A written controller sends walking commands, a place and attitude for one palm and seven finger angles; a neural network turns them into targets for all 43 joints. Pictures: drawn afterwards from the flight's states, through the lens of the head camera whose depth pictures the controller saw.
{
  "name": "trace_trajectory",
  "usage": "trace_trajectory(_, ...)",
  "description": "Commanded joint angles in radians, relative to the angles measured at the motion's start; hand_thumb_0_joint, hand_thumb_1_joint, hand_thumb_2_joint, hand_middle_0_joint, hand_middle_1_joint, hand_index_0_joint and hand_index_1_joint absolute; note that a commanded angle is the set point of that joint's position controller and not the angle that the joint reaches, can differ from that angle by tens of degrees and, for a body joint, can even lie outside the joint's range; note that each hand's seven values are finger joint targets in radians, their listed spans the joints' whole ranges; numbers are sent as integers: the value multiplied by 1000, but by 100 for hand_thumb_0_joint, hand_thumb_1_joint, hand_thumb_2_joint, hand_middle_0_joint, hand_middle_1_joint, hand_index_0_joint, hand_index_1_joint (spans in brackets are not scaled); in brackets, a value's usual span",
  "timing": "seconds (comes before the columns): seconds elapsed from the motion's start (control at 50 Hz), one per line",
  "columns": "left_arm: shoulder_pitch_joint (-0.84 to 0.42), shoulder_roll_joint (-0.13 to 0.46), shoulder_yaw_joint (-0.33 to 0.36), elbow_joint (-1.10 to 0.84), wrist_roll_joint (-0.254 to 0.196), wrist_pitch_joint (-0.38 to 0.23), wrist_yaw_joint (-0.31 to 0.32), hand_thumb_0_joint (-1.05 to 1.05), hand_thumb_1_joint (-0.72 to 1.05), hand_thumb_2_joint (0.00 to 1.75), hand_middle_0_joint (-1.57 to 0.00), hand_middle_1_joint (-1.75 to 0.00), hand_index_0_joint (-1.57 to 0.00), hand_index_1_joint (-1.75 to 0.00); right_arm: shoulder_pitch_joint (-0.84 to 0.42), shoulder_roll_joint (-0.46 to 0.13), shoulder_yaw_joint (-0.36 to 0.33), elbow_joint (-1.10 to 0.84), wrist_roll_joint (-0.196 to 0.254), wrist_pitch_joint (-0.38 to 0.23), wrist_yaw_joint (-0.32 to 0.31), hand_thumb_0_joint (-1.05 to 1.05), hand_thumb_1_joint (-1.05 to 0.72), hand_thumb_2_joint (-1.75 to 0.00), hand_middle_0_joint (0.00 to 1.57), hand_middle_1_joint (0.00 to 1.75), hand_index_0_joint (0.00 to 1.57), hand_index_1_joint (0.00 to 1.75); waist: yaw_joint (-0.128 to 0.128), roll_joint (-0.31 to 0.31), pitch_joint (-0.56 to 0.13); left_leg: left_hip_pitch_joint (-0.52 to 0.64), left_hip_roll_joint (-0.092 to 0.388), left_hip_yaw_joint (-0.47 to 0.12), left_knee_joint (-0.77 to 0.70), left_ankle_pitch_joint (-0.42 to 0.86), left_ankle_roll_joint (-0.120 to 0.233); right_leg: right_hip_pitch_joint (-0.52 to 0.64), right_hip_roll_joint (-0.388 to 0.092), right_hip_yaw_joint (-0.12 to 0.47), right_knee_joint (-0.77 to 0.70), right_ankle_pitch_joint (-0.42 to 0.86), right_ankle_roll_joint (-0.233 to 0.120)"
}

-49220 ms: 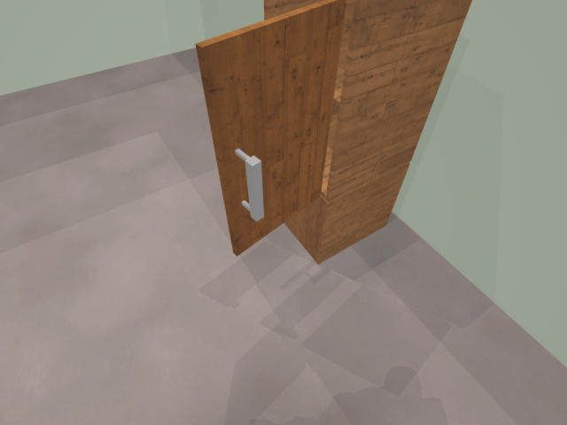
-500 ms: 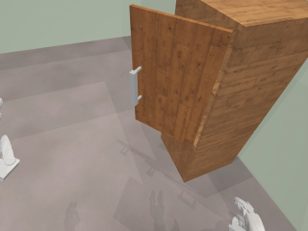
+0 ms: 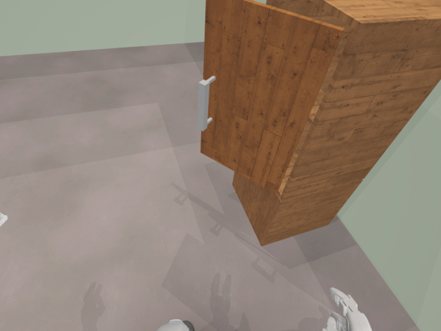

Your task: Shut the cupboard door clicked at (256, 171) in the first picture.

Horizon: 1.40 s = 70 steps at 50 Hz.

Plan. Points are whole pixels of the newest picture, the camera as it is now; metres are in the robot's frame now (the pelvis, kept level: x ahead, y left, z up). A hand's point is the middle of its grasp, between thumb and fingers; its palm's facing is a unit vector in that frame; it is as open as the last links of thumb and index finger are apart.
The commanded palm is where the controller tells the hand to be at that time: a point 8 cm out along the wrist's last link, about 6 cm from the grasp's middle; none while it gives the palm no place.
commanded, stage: step back with the hand held close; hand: left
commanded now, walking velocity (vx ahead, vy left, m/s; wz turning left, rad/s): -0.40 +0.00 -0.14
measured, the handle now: (207, 103) +0.79 +0.08 -0.05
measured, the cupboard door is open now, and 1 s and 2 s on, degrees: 37 37 37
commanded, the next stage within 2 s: stop stepping back and stand still in 0.20 s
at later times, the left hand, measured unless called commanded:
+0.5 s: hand out of the picture +0.14 +0.32 +0.19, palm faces +0.35 -0.84 -0.40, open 7.4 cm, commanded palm +0.06 +0.36 +0.20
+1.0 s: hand out of the picture +0.08 +0.35 +0.20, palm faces +0.21 -0.86 -0.47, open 7.5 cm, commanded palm +0.03 +0.41 +0.20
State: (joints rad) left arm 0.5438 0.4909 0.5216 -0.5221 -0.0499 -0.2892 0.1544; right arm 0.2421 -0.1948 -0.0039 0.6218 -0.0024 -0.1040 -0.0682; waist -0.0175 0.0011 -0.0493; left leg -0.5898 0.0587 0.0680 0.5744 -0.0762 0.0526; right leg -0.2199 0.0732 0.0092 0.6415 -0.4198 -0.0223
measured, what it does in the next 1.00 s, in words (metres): walks backwards: right foot, then left foot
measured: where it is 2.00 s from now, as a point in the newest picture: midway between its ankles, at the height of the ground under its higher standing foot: outside the picture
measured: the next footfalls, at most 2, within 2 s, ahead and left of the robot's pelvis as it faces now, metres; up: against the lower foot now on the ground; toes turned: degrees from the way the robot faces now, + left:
right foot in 0.56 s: -0.09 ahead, -0.04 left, +0.00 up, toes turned -7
left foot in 0.68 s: -0.07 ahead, +0.23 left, +0.00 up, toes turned -4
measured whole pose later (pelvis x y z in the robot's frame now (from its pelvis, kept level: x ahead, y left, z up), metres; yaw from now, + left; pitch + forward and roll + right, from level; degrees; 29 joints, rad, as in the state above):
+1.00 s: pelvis -0.15 +0.13 +0.04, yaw -9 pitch +0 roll -4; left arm 0.62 0.51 0.39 -0.59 -0.06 -0.12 0.15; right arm 0.26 -0.12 0.06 0.59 -0.01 -0.03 -0.06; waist -0.02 0.00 -0.03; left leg -0.28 0.06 0.10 0.31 -0.14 -0.01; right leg -0.16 0.10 -0.15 0.53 -0.44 -0.04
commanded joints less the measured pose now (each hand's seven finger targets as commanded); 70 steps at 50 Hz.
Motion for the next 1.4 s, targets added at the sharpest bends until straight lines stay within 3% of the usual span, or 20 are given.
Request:
trace_trajectory(0.0,-104,157,64,-200,-16,-84,18,0,90,90,-20,-30,-20,-30,-107,-119,-47,-100,-12,-65,-11,0,-90,-90,20,30,20,30,-2,22,-106,405,70,-62,-49,-109,-77,-245,-203,250,-304,259,-70)
trace_trajectory(0.06,-224,172,9,-215,-5,-61,20,0,90,90,-20,-30,-20,-30,-133,-131,-70,-98,22,-75,-31,0,-90,-90,20,30,20,30,-14,-100,-224,616,37,-13,-6,90,-51,-239,-145,135,-235,566,57)
trace_trajectory(0.16,-129,188,71,-142,-19,-57,4,0,90,90,-20,-30,-20,-30,-177,-128,-56,-124,-7,-33,-28,0,-90,-90,20,30,20,30,-4,122,16,399,79,-116,-161,-365,-89,-372,-98,122,-314,-193,-53)
trace_trajectory(0.28,-78,172,42,-146,-15,-49,7,0,90,90,-20,-30,-20,-30,-115,-111,-42,-124,-4,-23,-18,0,-90,-90,20,30,20,30,-13,-45,17,513,-32,-49,81,-198,-105,-519,-187,141,-396,-63,-84)
trace_trajectory(0.38,-98,160,63,-215,-28,-26,-1,0,90,90,-20,-30,-20,-30,-130,-177,-61,-156,-10,-59,-26,0,-90,-90,20,30,20,30,30,392,-74,148,184,-364,-628,-814,-147,-13,136,-104,148,-207,7)
trace_trajectory(0.44,-42,191,94,-330,-47,-20,-22,0,90,90,-20,-30,-20,-30,-98,-120,-81,-160,-13,-75,11,0,-90,-90,20,30,20,30,68,315,-233,273,81,-93,-534,-516,-237,119,163,-165,200,-221,-12)
trace_trajectory(0.48,112,181,96,-330,-53,3,-14,0,90,90,-20,-30,-20,-30,-70,-95,-72,-158,11,-71,34,0,-90,-90,20,30,20,30,77,174,-266,428,-59,117,-116,-364,-234,-12,31,-154,-128,-200,-76)
trace_trajectory(0.52,8,229,122,-416,-39,30,5,0,90,90,-20,-30,-20,-30,-90,-126,-80,-117,14,-42,31,0,-90,-90,20,30,20,30,22,-263,-29,369,-69,-126,747,-347,-139,-583,-447,423,-489,-334,-248)
trace_trajectory(0.54,-122,221,134,-349,-36,39,20,0,90,90,-20,-30,-20,-30,-72,-121,-60,-96,-16,-29,22,0,-90,-90,20,30,20,30,-26,-104,49,229,-2,-169,808,-350,-107,-561,-467,349,-457,-204,-263)
trace_trajectory(0.62,-282,78,-37,-75,10,97,40,0,90,90,-20,-30,-20,-30,-77,-145,-41,-74,4,-19,-19,0,-90,-90,20,30,20,30,-36,54,151,358,5,-105,4,-356,-47,-405,-204,136,-208,-225,-73)
trace_trajectory(0.66,-318,106,-33,-104,18,73,42,0,90,90,-20,-30,-20,-30,-94,-173,-32,-124,18,-45,-35,0,-90,-90,20,30,20,30,-16,338,179,270,219,-450,-345,-518,28,-329,-59,-5,85,-40,17)
trace_trajectory(0.7,-308,127,-21,-157,10,61,22,0,90,90,-20,-30,-20,-30,-111,-129,-15,-110,-2,-58,-20,0,-90,-90,20,30,20,30,-19,328,118,155,278,-595,-537,-835,-14,-252,-22,23,340,-51,29)
trace_trajectory(0.76,-187,131,-13,-301,9,67,9,0,90,90,-20,-30,-20,-30,-138,-125,-27,-137,-6,-58,15,0,-90,-90,20,30,20,30,23,146,9,239,242,-397,-506,-675,-60,-187,-12,-20,344,25,15)
trace_trajectory(0.92,10,151,14,-225,-27,131,28,0,90,90,-20,-30,-20,-30,-102,-104,-18,-170,-15,28,-14,0,-90,-90,20,30,20,30,1,268,-52,363,147,-129,-467,-490,-122,60,60,-188,-129,-58,-15)
trace_trajectory(1.06,-116,199,73,-163,-18,105,50,0,90,90,-20,-30,-20,-30,-101,-120,-30,-149,0,36,3,0,-90,-90,20,30,20,30,7,-167,0,-44,8,-61,340,-310,-86,130,-434,351,-421,67,-265)
trace_trajectory(1.22,-211,143,-11,-213,18,58,58,0,90,90,-20,-30,-20,-30,-124,-127,-32,-120,2,-3,-32,0,-90,-90,20,30,20,30,-1,51,141,350,-9,45,18,-171,-48,-158,-264,64,-254,71,-120)
trace_trajectory(1.24,-201,145,1,-239,13,51,57,0,90,90,-20,-30,-20,-30,-110,-138,-38,-125,5,-11,-34,0,-90,-90,20,30,20,30,-8,102,122,408,23,-16,-58,-168,-29,-167,-224,31,-150,134,-87)
trace_trajectory(1.26,-111,-212,-449,551,87,185,-90,0,90,90,-20,-30,-20,-30,13,-216,-57,12,-7,-63,74,0,-90,-90,20,30,20,30,-120,262,80,507,184,-228,-14,314,27,-353,-167,-152,278,239,10)
trace_trajectory(1.3,-148,-232,-434,585,65,323,-124,0,90,90,-20,-30,-20,-30,111,-252,-39,-9,-21,52,58,0,-90,-90,20,30,20,30,-65,165,-50,460,341,-455,-93,853,163,-342,-66,11,557,-232,53)
trace_trajectory(1.38,-258,-199,-473,834,58,333,-152,0,90,90,-20,-30,-20,-30,-26,-234,-25,-17,-42,78,47,0,-90,-90,20,30,20,30,1,31,-39,269,249,-295,-165,176,135,-173,-111,13,330,-151,54)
